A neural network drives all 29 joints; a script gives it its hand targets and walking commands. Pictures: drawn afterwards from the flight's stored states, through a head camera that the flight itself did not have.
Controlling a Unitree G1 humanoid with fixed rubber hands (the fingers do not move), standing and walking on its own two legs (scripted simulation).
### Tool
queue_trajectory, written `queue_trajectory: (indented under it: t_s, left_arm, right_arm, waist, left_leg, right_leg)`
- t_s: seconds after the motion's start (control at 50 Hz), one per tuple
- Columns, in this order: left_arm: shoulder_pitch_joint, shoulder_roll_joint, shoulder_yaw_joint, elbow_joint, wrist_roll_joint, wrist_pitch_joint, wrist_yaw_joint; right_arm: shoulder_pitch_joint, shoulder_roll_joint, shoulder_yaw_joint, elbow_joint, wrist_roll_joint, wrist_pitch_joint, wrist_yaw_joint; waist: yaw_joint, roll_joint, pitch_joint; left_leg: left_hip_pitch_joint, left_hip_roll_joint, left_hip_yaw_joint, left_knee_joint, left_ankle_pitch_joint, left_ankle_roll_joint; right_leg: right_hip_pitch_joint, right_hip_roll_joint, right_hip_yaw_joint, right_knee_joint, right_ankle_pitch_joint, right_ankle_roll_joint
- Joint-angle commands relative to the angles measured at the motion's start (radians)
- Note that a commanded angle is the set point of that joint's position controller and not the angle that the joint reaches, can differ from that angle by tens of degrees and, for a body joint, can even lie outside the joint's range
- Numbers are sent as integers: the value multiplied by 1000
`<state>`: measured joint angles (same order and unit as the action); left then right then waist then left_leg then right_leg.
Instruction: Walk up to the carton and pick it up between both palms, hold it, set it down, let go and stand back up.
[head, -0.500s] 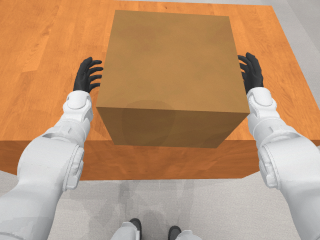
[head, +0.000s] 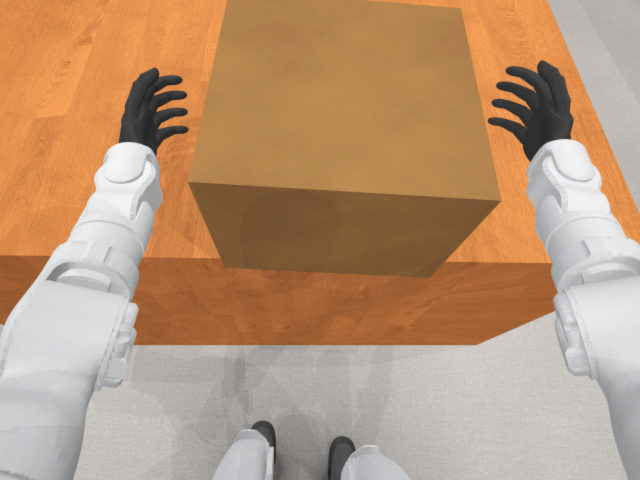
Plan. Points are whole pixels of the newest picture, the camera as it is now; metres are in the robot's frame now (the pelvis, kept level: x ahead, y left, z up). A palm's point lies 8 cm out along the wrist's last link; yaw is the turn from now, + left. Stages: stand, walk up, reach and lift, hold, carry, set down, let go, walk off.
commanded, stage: set down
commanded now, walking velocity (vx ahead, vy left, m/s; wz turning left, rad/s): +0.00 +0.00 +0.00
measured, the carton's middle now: (337, 144) +0.52 +0.01 +0.04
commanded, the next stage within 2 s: none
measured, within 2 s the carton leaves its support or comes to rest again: neither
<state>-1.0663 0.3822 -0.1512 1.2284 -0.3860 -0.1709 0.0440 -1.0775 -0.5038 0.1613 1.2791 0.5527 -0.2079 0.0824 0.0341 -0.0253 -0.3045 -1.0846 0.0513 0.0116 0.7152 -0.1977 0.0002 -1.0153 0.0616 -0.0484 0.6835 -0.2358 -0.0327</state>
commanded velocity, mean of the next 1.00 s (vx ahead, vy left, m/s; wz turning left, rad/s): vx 0.00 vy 0.00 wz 0.00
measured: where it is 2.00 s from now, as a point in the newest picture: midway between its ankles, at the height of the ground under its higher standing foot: outside the picture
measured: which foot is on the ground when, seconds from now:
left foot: down 0.00-1.00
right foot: down 0.00-1.00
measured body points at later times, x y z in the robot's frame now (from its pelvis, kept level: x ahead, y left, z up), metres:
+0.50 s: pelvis +0.01 +0.00 +0.03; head +0.10 +0.03 +0.47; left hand +0.48 +0.26 +0.15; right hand +0.51 -0.23 +0.18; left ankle +0.05 +0.12 -0.69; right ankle +0.02 -0.10 -0.69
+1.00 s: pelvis +0.01 +0.00 +0.04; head +0.06 +0.02 +0.49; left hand +0.41 +0.26 +0.11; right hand +0.43 -0.23 +0.13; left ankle +0.05 +0.12 -0.69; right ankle +0.02 -0.09 -0.69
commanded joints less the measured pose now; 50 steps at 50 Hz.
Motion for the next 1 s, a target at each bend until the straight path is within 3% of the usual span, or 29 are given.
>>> queue_trajectory:
  t_s: [0.0,0.06,0.1,0.14,0.18,0.24,0.28,0.36,0.52,0.68,0.74,0.8,0.92,0.98]
  left_arm:
    - [-535,239,18,-120,-20,29,11]
    - [-546,212,-34,-101,-59,34,5]
    - [-553,200,-56,-45,-64,39,-6]
    - [-569,218,-53,-84,-67,50,-10]
    - [-573,210,-52,-67,-58,68,-16]
    - [-567,205,-40,-106,-30,103,-16]
    - [-550,204,-22,-195,-14,125,-7]
    - [-485,226,41,-305,29,187,-4]
    - [-289,221,128,-403,85,239,-21]
    - [-143,195,156,-522,101,200,-29]
    - [-144,201,155,-570,89,184,-21]
    - [-87,188,159,-568,83,187,-18]
    - [61,182,205,-646,111,171,-24]
    - [161,160,215,-648,132,168,-31]
  right_arm:
    - [-476,-273,-25,-84,18,30,7]
    - [-472,-265,-7,-63,26,53,22]
    - [-473,-252,2,-32,22,68,28]
    - [-482,-275,-7,-77,24,69,26]
    - [-485,-282,-11,-43,23,82,27]
    - [-472,-307,-10,-21,39,91,29]
    - [-453,-324,-13,-72,51,92,31]
    - [-410,-335,-39,-152,39,112,30]
    - [-265,-291,-21,-264,18,146,13]
    - [-93,-251,-104,-398,-39,121,-7]
    - [-88,-252,-144,-469,-54,114,-11]
    - [-25,-233,-161,-493,-78,121,-10]
    - [106,-214,-184,-575,-96,93,-22]
    - [204,-187,-179,-559,-98,86,-18]
  waist:
    - [18,3,-815]
    - [7,0,-763]
    - [-7,-6,-716]
    - [-13,-1,-749]
    - [-13,12,-705]
    - [-10,55,-670]
    - [-3,99,-721]
    - [4,89,-734]
    - [24,-9,-588]
    - [-17,6,-512]
    - [-20,38,-508]
    - [-21,27,-467]
    - [-18,28,-415]
    - [-21,17,-337]
  left_leg:
    - [597,-34,23,-45,217,-14]
    - [630,-27,15,-59,184,-10]
    - [640,-27,12,-59,198,-8]
    - [677,-29,11,-60,247,-14]
    - [703,-28,5,-68,273,-19]
    - [774,-23,0,-87,329,-37]
    - [869,-20,-1,-87,404,-54]
    - [940,-26,4,-103,470,-57]
    - [857,-39,12,-208,356,-9]
    - [893,-44,9,-239,295,-10]
    - [911,-45,10,-238,279,-14]
    - [914,-44,9,-243,226,-9]
    - [943,-55,4,-253,285,-11]
    - [951,-57,3,-269,278,-7]
  right_leg:
    - [428,-5,-9,-65,320,98]
    - [384,-9,-12,-90,250,87]
    - [379,-9,-12,-98,256,87]
    - [409,-8,-15,-102,316,89]
    - [412,-7,-14,-112,333,85]
    - [408,-4,-22,-136,359,77]
    - [399,4,-29,-158,391,71]
    - [467,12,-30,-187,472,77]
    - [661,-2,6,-241,441,94]
    - [689,-12,13,-280,362,84]
    - [655,-13,14,-284,314,78]
    - [656,-18,19,-292,248,72]
    - [720,-14,24,-295,301,72]
    - [740,-18,31,-306,290,68]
